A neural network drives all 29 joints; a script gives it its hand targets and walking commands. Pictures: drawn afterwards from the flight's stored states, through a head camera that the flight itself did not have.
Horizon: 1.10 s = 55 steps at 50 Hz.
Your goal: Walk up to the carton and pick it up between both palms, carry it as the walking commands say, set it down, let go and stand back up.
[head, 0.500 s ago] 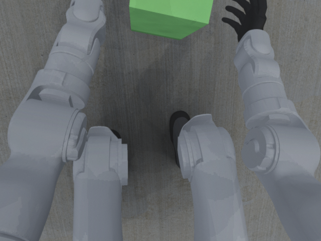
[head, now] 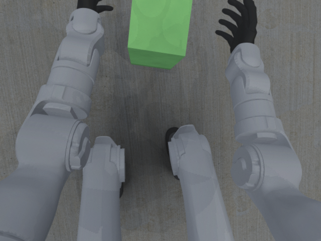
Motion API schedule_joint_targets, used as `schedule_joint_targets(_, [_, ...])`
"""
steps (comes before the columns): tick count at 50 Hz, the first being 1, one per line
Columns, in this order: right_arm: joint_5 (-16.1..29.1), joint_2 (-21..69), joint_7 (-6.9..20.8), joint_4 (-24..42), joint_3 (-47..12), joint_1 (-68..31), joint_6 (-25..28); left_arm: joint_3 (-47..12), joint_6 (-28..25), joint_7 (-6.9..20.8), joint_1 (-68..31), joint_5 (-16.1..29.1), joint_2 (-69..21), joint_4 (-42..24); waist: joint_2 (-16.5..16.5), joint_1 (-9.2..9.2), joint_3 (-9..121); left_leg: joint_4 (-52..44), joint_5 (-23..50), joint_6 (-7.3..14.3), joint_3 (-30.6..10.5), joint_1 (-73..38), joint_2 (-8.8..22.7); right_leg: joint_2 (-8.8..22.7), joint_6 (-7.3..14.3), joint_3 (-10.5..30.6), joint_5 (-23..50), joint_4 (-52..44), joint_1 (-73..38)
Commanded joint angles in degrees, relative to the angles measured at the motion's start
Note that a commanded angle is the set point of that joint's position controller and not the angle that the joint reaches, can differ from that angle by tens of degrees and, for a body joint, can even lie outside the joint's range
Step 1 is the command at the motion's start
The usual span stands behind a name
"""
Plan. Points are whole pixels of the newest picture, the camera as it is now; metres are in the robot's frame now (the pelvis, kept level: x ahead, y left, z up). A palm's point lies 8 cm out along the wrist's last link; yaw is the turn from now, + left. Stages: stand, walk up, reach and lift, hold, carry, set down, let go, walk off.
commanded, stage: set down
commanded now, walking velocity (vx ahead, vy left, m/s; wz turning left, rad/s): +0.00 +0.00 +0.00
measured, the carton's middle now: (156, 27) +0.59 -0.08 -0.34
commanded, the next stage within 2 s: let go in 0.84 s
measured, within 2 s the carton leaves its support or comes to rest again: neither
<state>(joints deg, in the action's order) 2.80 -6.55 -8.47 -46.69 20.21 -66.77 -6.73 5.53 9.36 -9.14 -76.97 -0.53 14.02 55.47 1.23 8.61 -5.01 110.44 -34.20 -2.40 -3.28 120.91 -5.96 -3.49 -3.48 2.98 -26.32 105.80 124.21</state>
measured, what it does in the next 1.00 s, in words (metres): rises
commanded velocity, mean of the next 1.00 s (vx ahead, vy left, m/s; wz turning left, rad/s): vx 0.00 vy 0.00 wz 0.00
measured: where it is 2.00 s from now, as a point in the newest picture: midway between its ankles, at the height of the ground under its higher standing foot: (147, 171)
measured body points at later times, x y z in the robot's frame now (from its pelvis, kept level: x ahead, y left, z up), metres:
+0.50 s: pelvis +0.03 +0.00 +0.13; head +0.34 -0.01 +0.46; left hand +0.58 +0.08 +0.02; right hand +0.49 -0.23 +0.02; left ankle +0.09 +0.12 -0.42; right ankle +0.13 -0.13 -0.42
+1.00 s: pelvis +0.05 -0.01 +0.22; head +0.34 -0.01 +0.57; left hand +0.55 +0.08 +0.10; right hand +0.49 -0.23 +0.11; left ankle +0.09 +0.12 -0.42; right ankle +0.13 -0.13 -0.42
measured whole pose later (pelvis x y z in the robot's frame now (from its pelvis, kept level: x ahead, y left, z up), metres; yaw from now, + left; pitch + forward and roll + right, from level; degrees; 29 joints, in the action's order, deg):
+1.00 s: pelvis +0.05 -0.01 +0.22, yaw +1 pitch +42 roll +0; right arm -9.2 0.5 -3.5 -38.2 23.6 -47.8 -5.0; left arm 16.2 7.1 -6.4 -56.6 -15.6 3.8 47.3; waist 2.1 7.7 2.9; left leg 58.0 -20.3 -2.0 -6.6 79.4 -4.1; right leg -2.1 -1.3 2.9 -14.5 54.5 81.8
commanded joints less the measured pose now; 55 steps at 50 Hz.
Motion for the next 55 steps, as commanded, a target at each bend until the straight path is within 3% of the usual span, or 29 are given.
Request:
schedule_joint_targets(1, [-1.1, -4.3, 0.1, 7.5, 0.6, -10.3, 0.4, 1.0, -0.6, 0.2, -14.7, -1.0, 2.0, -7.0, 5.3, 2.57, 64.8, -14.1, 11.0, -0.1, 6.4, -28.3, -1.7, -1.3, -1.1, -8.8, 17.0, -10.3, -42.3])
schedule_joint_targets(20, [-3.1, -0.9, 1.7, 14.7, 2.1, 0.7, -0.6, 4.0, 0.4, 1.9, -5.0, -4.7, -1.6, -13.2, 6.2, 2.20, 68.0, -32.9, 21.1, -0.8, 5.6, -46.0, -2.3, -1.8, -1.0, -8.8, 25.5, -28.9, -55.9])
schedule_joint_targets(35, [-7.6, 3.1, 2.6, 15.3, 3.8, 6.3, 1.0, 7.5, -1.4, 4.3, 0.9, -9.1, -4.4, -12.1, 5.6, 1.67, 61.9, -50.8, 25.1, -0.6, 3.7, -57.7, -1.0, -1.7, -1.2, -7.2, 30.0, -46.5, -69.0])
schedule_joint_targets(44, [-11.5, 4.2, 3.6, 10.9, 4.9, 7.1, 2.8, 11.5, -3.2, 4.3, 4.6, -13.8, -6.6, -7.8, 3.4, 1.10, 55.3, -54.9, 27.2, -0.8, 3.1, -58.2, -0.6, -0.7, -1.3, -6.8, 30.5, -51.5, -73.4])
schedule_joint_targets(48, [-12.3, 3.3, 4.9, 13.2, 3.8, 12.9, 2.7, 10.8, -3.2, 2.5, 11.9, -15.6, -8.6, -12.5, 3.8, 1.03, 60.2, -56.0, 33.4, -1.1, 2.4, -64.5, -0.7, -0.7, -1.1, -6.5, 35.9, -52.5, -80.0])
schedule_joint_targets(52, [-11.9, 0.8, 7.4, 20.2, -0.1, 25.2, 2.7, 7.4, -3.2, 0.4, 25.2, -15.0, -10.1, -23.5, 4.5, 0.47, 65.6, -58.2, 41.9, -1.1, 1.8, -72.0, -0.4, -1.3, 0.1, -5.8, 42.3, -53.1, -88.2])
schedule_joint_targets(55, [-9.4, -1.5, 9.7, 25.1, -4.2, 32.5, 2.9, 4.2, -3.0, -0.6, 32.7, -12.4, -11.2, -31.6, 3.6, -0.16, 64.6, -61.0, 42.8, -0.7, 1.4, -74.8, -0.1, -1.1, 1.7, -4.6, 43.6, -54.7, -93.4])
